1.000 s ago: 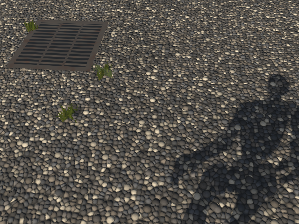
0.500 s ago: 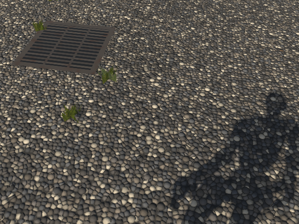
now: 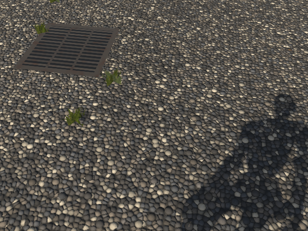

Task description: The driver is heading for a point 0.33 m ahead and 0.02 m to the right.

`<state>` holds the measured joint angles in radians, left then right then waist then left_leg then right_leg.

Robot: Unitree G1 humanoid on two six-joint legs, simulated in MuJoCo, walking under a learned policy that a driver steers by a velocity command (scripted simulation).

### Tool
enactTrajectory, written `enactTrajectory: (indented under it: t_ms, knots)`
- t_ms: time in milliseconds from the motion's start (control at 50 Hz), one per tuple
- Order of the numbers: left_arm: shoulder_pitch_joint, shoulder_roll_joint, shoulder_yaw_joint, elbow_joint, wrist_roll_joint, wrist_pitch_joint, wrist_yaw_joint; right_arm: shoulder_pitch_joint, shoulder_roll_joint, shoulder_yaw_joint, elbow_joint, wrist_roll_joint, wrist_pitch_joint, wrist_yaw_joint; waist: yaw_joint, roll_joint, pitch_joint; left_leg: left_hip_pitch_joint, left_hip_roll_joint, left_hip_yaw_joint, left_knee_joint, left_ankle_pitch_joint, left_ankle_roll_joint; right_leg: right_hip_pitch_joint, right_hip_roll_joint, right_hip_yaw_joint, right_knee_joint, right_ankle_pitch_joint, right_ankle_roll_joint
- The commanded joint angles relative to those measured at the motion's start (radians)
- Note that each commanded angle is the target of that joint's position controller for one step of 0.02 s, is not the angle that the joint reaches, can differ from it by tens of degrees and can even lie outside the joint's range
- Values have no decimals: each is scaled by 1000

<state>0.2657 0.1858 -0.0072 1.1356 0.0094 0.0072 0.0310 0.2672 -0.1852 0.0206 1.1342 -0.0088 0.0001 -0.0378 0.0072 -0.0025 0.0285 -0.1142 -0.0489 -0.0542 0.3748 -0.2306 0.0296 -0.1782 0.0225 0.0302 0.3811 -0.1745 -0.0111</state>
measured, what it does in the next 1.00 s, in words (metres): walks ahead: left foot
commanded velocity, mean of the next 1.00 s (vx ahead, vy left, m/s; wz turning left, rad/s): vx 0.18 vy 0.00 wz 0.00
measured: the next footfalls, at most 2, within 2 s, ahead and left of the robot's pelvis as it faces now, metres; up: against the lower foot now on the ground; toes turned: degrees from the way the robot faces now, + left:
left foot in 0.74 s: +0.35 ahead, +0.02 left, +0.00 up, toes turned +3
right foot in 1.08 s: +0.31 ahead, -0.16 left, +0.00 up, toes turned -1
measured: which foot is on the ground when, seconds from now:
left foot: down 0.00-0.36, up 0.38-0.72, down 0.74-1.00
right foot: down 0.00-0.76, up 0.78-1.00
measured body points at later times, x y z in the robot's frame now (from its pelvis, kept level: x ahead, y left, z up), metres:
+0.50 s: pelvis +0.10 -0.04 +0.00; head +0.10 -0.06 +0.45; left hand +0.04 +0.20 -0.15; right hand +0.12 -0.28 -0.16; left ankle +0.05 +0.08 -0.68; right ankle +0.04 -0.11 -0.75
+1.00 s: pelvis +0.25 -0.03 -0.01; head +0.27 -0.02 +0.44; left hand +0.27 +0.19 -0.17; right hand +0.27 -0.25 -0.16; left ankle +0.31 +0.02 -0.75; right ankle +0.23 -0.16 -0.72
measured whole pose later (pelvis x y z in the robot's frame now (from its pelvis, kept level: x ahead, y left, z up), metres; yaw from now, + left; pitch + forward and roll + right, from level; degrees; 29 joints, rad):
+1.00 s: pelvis +0.25 -0.03 -0.01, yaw -1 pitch -1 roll +0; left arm 0.25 0.14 0.00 1.09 0.02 0.01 0.04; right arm 0.25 -0.15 0.01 1.07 -0.02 -0.04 -0.03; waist 0.00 -0.02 0.07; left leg -0.27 -0.08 0.11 0.41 -0.13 0.12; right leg -0.29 -0.02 0.03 0.75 -0.46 -0.01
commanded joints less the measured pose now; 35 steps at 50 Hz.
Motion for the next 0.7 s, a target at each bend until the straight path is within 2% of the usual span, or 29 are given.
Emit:
enactTrajectory:
  t_ms: [20, 80, 100, 140, 160, 180, 220, 240, 260, 300, 320, 340, 360, 380, 400, 420, 440, 460, 480, 520, 540, 560, 620, 640, 660, 700]
  knots:
    - [49, 85, 11, -7, 0, -6, 4, 53, -87, -12, -9, 0, -5, -3, -1, 7, 44, -92, 112, -96, -84, 49, 28, 16, -93, 89, -55, 33, -28]
    - [56, 78, 10, -1, 0, -7, 5, 64, -79, -11, -4, 0, -6, -4, -1, 6, 44, -91, 111, -93, -79, 56, 28, 13, -93, 89, -52, 37, -28]
    - [63, 73, 9, 2, 1, -6, 5, 76, -76, -11, -1, -2, -5, -4, -2, 8, 23, -86, 104, -93, -88, -24, 31, 19, -83, 85, -55, -35, -30]
    - [62, 90, 19, -7, 4, -1, 4, 85, -110, -27, -7, -3, 2, -4, -6, 29, 43, -121, 84, -105, -81, -290, 58, -25, -38, 58, -2, -267, -49]
    - [56, 93, 23, -17, 9, 2, 0, 89, -120, -34, -15, -6, 7, -1, -10, 41, 74, -149, 88, -130, -85, -435, 81, -81, -21, 53, 29, -390, -63]
    - [41, 85, 23, -31, 14, 3, -5, 107, -122, -39, -19, -8, 10, 2, -21, 52, 118, -164, 110, -174, -101, -531, 105, -149, -10, 51, 63, -447, -71]
    - [0, 34, 15, -65, 23, -11, -15, 173, -135, -52, -9, -8, 6, 1, -49, 130, 144, -94, 214, -332, -184, -607, 164, -262, 21, -16, 210, -339, -62]
    - [-11, 24, 13, -80, 31, -23, -20, 182, -152, -63, -6, -10, 2, 1, -50, 162, 147, -73, 282, -403, -222, -588, 197, -285, 8, -60, 284, -243, -57]
    - [-27, 43, 18, -95, 32, -35, -24, 175, -154, -69, -12, -11, -4, 3, -48, 145, 144, -82, 308, -422, -240, -545, 213, -288, -17, -59, 318, -220, -57]
    - [-4, 52, 25, -108, 23, -57, -35, 132, -159, -77, -29, -12, -16, 9, -12, 125, 134, -111, 287, -360, -213, -466, 201, -222, -26, -66, 259, -248, -65]
    - [52, 38, 26, -96, 16, -65, -38, 94, -155, -79, -42, -5, -20, 11, 24, 122, 135, -186, 252, -300, -178, -442, 182, -103, -12, -84, 168, -222, -74]
    - [150, 29, 29, -62, 7, -72, -35, 54, -142, -79, -57, -1, -24, 13, 70, 103, 137, -298, 199, -237, -110, -411, 155, 73, 16, -92, 67, -185, -80]
    - [252, 59, 41, -30, 8, -79, -26, 16, -109, -72, -81, -4, -35, 15, 108, 16, 132, -421, 133, -153, 35, -335, 121, 236, -37, 13, -18, -206, -87]
    - [380, 163, 69, -7, 14, -84, -16, -11, -25, -50, -120, 4, -49, 26, 145, -235, 76, -573, -4, 36, 362, -267, 70, 366, -261, 394, -204, -467, -146]
    - [451, 207, 84, 24, 7, -73, -19, -33, -84, -62, -148, -27, -55, 33, 137, -250, 92, -670, -6, 77, 566, -323, 68, 338, -398, 621, -267, -547, -213]
    - [348, 148, 70, -8, 12, -72, -21, -51, -106, -69, -146, -42, -59, 43, 79, -99, 150, -680, 57, 34, 679, -238, 76, 255, -378, 567, -256, -524, -214]
    - [267, 126, 64, -41, 13, -81, -25, -42, -76, -63, -139, -34, -67, 53, 43, -50, 160, -660, 86, 23, 702, -150, 74, 197, -340, 475, -263, -426, -200]
    - [219, 114, 60, -61, 12, -90, -25, -32, -64, -62, -133, -26, -73, 62, 17, -40, 145, -628, 108, 25, 695, -79, 65, 180, -299, 388, -276, -313, -183]
    - [203, 89, 49, -66, 9, -99, -21, -28, -70, -66, -128, -29, -73, 66, 1, -36, 137, -602, 114, 41, 678, -39, 50, 175, -270, 304, -271, -112, -170]
    - [242, 63, 36, -45, 8, -110, -15, -5, -64, -68, -119, -29, -60, 63, -16, -58, 89, -560, 88, 93, 669, -20, 24, 206, -225, 148, -189, 443, -153]
    - [266, 56, 29, -33, 8, -110, -13, -12, -55, -67, -122, -25, -54, 58, -19, -66, 67, -548, 72, 113, 651, -14, 15, 218, -208, 90, -148, 645, -145]
    - [277, 52, 24, -28, 9, -108, -10, -42, -43, -63, -134, -18, -48, 54, -16, -79, 59, -531, 56, 133, 610, -2, 8, 208, -192, 50, -128, 752, -136]
    - [267, 48, 9, -25, 10, -97, 2, -174, -13, -42, -183, -4, -42, 44, 4, -114, 77, -416, 10, 189, 367, 75, 5, 125, -139, -23, -102, 846, -106]
    - [275, 55, 7, -20, 11, -95, 6, -186, -15, -37, -186, 0, -41, 39, 11, -131, 68, -363, -9, 203, 303, 104, 9, 118, -134, -27, -80, 868, -101]
    - [279, 64, 8, -16, 12, -93, 9, -164, -26, -37, -178, 2, -41, 33, 7, -146, 46, -304, -23, 204, 269, 129, 19, 120, -141, -21, -47, 899, -98]
    - [251, 78, 10, -20, 4, -97, 13, -47, -61, -46, -137, 1, -45, 22, -39, -152, -6, -176, -34, 175, 225, 155, 53, 130, -170, 6, 55, 956, -92]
